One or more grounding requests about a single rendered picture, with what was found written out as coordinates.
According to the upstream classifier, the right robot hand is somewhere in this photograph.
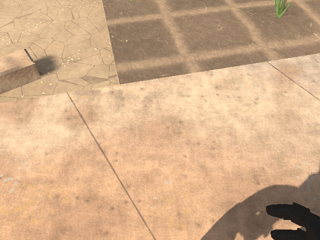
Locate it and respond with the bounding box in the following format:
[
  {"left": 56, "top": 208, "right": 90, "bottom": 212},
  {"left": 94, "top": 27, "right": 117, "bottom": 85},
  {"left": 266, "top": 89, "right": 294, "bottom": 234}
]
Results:
[{"left": 266, "top": 202, "right": 320, "bottom": 240}]

